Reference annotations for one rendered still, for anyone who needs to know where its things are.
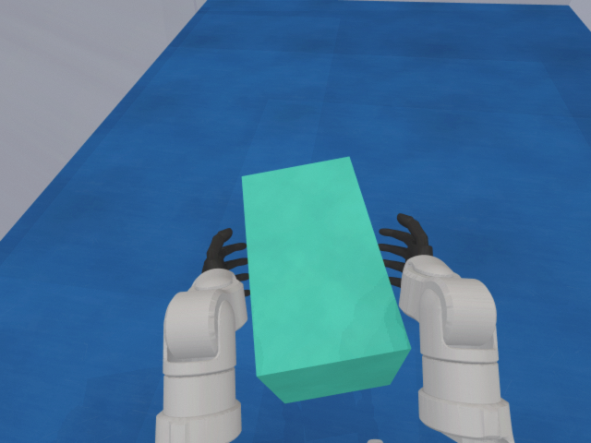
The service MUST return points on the left robot forearm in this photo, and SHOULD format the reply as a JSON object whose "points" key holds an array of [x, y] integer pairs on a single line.
{"points": [[199, 404]]}

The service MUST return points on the robot right hand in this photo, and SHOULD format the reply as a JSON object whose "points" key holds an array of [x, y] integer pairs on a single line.
{"points": [[417, 243]]}

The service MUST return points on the right robot forearm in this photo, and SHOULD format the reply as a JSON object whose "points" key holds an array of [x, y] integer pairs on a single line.
{"points": [[461, 395]]}

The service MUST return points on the carton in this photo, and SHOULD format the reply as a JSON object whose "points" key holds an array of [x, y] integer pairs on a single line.
{"points": [[325, 319]]}

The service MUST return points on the robot left hand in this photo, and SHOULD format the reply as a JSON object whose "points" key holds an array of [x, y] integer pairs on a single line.
{"points": [[217, 252]]}

